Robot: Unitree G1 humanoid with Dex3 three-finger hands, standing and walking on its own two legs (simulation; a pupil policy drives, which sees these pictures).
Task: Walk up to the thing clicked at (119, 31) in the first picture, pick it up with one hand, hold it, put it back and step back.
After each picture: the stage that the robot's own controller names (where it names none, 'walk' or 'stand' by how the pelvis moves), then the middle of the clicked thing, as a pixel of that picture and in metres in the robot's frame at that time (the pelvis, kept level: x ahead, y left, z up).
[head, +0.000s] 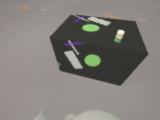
stand; (119, 36) +0.90 -0.27 +0.00
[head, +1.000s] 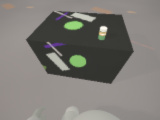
rise first; (102, 33) +0.82 -0.04 +0.03
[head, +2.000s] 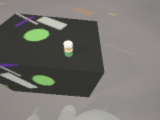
walk; (68, 49) +0.52 +0.21 +0.03
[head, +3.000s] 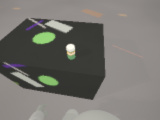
stand; (71, 52) +0.53 +0.20 +0.01
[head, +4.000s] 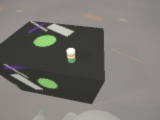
stand; (71, 55) +0.51 +0.20 +0.01
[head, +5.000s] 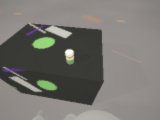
stand; (69, 57) +0.50 +0.20 +0.00
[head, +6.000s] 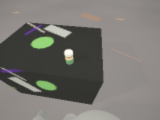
stand; (69, 57) +0.49 +0.21 +0.00
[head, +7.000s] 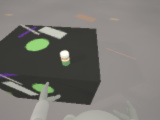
rise first; (65, 58) +0.48 +0.24 +0.00
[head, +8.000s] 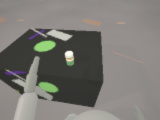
go down; (69, 58) +0.49 +0.24 +0.01
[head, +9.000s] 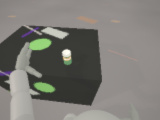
go down; (67, 57) +0.50 +0.22 +0.01
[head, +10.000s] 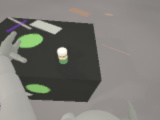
go down; (62, 56) +0.47 +0.22 +0.03
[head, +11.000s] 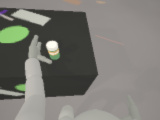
close in; (53, 50) +0.47 +0.24 +0.06
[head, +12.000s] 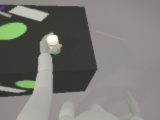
close; (54, 45) +0.50 +0.23 +0.07
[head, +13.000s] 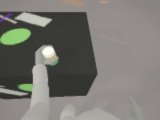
lift; (50, 56) +0.42 +0.25 +0.07
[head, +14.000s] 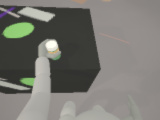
lift; (53, 50) +0.45 +0.24 +0.08
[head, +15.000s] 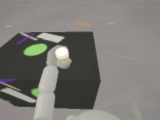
lift; (63, 58) +0.34 +0.17 +0.20
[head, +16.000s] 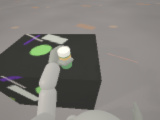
hold; (65, 58) +0.33 +0.17 +0.20
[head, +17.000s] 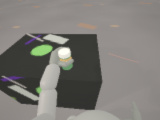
hold; (65, 59) +0.34 +0.17 +0.19
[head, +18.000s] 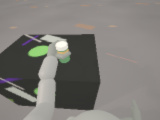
crouch; (63, 52) +0.37 +0.19 +0.21
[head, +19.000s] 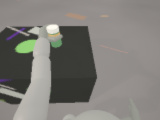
lower; (54, 36) +0.48 +0.22 +0.22
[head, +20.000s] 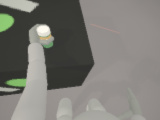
lower; (45, 37) +0.53 +0.24 +0.09
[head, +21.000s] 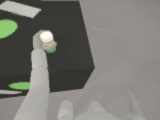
lower; (48, 42) +0.50 +0.23 +0.08
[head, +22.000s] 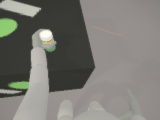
lower; (48, 41) +0.51 +0.23 +0.08
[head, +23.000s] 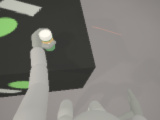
lower; (47, 41) +0.51 +0.24 +0.08
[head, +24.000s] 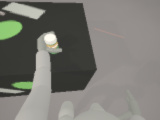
open; (52, 44) +0.49 +0.22 +0.07
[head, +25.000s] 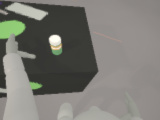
sink last; (56, 45) +0.49 +0.21 +0.07
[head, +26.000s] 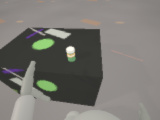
sink last; (71, 54) +0.52 +0.22 +0.05
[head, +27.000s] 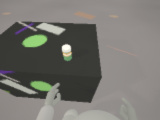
stand; (67, 52) +0.50 +0.22 +0.05
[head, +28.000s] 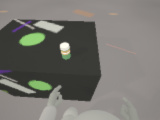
stand; (65, 51) +0.50 +0.23 +0.06
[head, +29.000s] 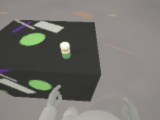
stand; (65, 50) +0.51 +0.23 +0.07
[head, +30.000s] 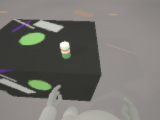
stand; (65, 50) +0.50 +0.23 +0.07
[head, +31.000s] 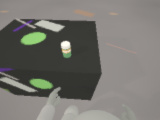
stand; (66, 49) +0.52 +0.22 +0.06
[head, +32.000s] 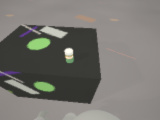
stand; (69, 55) +0.51 +0.21 +0.01
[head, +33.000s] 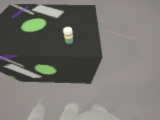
walk; (68, 35) +0.62 +0.21 +0.03
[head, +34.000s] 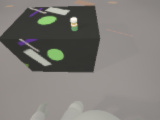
walk; (74, 24) +0.89 +0.25 +0.02
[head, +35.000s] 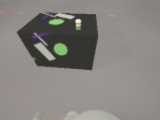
stand; (78, 24) +1.12 +0.25 +0.02
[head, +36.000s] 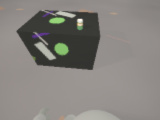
stand; (79, 24) +1.10 +0.21 +0.00
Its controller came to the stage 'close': yes
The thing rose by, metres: 0.20
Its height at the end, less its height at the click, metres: +0.00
